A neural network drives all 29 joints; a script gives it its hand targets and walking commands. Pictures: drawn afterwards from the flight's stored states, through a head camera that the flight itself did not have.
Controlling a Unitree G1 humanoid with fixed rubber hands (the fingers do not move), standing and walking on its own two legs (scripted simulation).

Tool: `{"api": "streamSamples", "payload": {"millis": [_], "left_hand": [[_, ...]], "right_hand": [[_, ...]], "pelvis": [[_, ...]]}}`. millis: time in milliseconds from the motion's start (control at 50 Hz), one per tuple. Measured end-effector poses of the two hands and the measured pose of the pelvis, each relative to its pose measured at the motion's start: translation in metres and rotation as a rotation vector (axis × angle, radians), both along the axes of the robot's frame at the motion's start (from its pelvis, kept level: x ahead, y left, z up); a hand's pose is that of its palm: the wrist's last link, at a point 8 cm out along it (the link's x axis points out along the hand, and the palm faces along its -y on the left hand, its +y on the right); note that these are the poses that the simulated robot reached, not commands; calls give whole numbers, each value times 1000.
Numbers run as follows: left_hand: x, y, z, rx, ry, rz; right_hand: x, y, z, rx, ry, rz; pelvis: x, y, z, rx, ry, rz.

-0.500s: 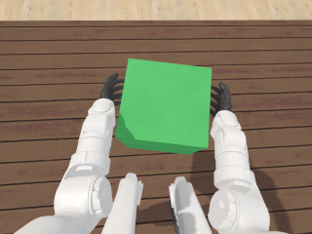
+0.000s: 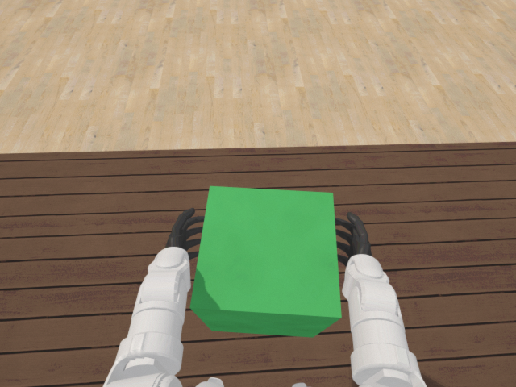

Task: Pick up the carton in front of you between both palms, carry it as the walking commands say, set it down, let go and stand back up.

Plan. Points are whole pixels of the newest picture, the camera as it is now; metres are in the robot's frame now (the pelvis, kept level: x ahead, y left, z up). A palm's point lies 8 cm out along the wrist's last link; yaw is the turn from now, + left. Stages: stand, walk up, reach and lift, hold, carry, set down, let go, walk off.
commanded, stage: reach and lift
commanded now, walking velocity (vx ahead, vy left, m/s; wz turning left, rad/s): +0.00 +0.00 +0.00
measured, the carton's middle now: (266, 268) +0.33 +0.00 -0.09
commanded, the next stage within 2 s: hold in 1.22 s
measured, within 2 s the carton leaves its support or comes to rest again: neither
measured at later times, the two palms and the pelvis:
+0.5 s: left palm (166, 252) +0.29 +0.15 +0.05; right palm (374, 255) +0.30 -0.15 +0.06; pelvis +0.00 +0.00 +0.03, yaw +0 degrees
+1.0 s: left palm (166, 243) +0.30 +0.15 +0.06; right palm (376, 247) +0.30 -0.15 +0.07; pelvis +0.01 +0.00 +0.03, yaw +0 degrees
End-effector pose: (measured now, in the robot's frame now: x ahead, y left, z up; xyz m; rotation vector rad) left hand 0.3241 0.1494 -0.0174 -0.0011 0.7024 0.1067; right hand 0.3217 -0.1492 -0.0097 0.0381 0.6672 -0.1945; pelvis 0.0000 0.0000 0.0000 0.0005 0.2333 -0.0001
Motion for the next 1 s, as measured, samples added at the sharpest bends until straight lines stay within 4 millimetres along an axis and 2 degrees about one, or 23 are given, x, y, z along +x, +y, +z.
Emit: {"api": "streamSamples", "payload": {"millis": [180,280,420,580,1000], "left_hand": [[-19,-3,49,13,-25,18],[-26,-3,66,33,-18,7],[-32,-1,67,34,12,7],[-30,0,70,30,-2,8],[-23,-1,80,52,-1,-9]], "right_hand": [[-11,-3,49,-20,-24,44],[-17,-3,65,-39,-15,61],[-24,-1,65,-44,15,62],[-23,0,68,-42,2,54],[-17,-1,77,-61,7,70]], "pelvis": [[11,-1,25,2,-161,-1],[10,-2,30,2,-236,-2],[2,0,29,1,-282,-2],[-3,2,29,0,-290,-4],[14,2,34,1,-304,-6]]}}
